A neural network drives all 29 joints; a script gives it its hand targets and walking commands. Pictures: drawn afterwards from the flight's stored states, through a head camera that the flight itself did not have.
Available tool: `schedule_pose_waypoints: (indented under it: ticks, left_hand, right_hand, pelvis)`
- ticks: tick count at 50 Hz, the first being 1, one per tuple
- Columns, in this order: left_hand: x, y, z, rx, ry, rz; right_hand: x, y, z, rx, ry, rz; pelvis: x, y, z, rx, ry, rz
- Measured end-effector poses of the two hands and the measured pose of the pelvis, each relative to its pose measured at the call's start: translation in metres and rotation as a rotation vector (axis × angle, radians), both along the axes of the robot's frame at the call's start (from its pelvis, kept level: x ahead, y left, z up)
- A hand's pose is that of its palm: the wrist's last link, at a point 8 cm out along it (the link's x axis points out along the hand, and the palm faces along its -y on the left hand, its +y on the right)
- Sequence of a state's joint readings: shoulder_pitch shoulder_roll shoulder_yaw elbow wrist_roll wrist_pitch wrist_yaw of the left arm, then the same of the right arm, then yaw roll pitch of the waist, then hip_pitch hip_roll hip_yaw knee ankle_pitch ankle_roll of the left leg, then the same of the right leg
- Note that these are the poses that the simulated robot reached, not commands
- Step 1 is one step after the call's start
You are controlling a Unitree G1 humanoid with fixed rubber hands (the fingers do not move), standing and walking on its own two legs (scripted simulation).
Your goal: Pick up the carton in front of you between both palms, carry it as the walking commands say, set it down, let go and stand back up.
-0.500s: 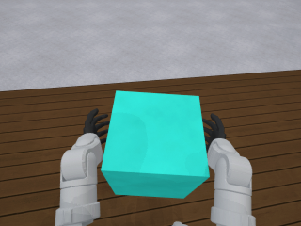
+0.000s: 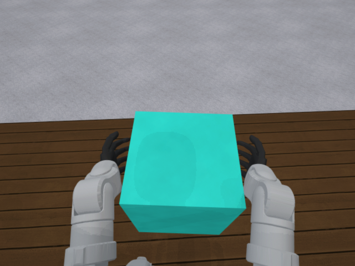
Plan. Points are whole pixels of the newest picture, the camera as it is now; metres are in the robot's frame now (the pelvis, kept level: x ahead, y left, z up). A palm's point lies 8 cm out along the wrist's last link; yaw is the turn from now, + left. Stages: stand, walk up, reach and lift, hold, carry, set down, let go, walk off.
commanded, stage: carry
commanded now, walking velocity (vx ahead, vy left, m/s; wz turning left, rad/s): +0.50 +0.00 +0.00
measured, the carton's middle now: (181, 178) +0.34 +0.02 +0.00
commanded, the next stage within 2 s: none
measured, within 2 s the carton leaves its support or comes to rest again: neither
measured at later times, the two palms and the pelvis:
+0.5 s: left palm (133, 89) +0.60 +0.18 +0.05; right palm (235, 98) +0.58 -0.13 +0.05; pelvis +0.26 +0.04 -0.02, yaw -2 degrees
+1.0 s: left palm (134, 70) +0.66 +0.18 +0.08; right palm (233, 75) +0.67 -0.12 +0.07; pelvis +0.34 +0.03 -0.03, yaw +0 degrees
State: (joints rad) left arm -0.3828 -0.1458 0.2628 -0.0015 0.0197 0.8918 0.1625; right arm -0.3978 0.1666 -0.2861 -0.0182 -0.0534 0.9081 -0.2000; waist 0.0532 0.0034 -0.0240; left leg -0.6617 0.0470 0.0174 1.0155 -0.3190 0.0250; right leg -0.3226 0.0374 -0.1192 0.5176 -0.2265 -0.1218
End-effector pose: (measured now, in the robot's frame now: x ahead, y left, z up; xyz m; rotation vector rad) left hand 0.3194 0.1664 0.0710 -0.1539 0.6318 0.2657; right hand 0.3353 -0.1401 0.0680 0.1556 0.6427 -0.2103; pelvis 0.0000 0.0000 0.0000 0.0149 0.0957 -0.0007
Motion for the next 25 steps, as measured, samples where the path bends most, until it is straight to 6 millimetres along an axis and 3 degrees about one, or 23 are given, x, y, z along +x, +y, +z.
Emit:
schedule_pose_waypoints:
  ticks: [8,13,19,25]
  left_hand:
    - [0.109,0.011,0.017,0.017,-0.094,-0.019]
    - [0.187,0.025,0.0,0.021,-0.109,-0.04]
    - [0.24,0.02,-0.023,-0.024,0.005,-0.077]
    - [0.283,0.012,-0.021,-0.035,-0.014,-0.085]
  right_hand:
    - [0.104,0.008,0.015,-0.038,-0.098,-0.02]
    - [0.174,0.021,0.006,-0.083,-0.116,-0.036]
    - [0.21,0.019,-0.017,-0.042,-0.004,-0.067]
    - [0.249,0.014,-0.013,-0.02,-0.028,-0.077]
  pelvis:
    - [0.103,0.016,-0.01,-0.026,0.001,-0.012]
    - [0.174,0.032,-0.037,-0.023,-0.021,-0.019]
    - [0.22,0.044,-0.028,-0.03,-0.014,-0.026]
    - [0.258,0.044,-0.023,-0.029,-0.002,-0.028]
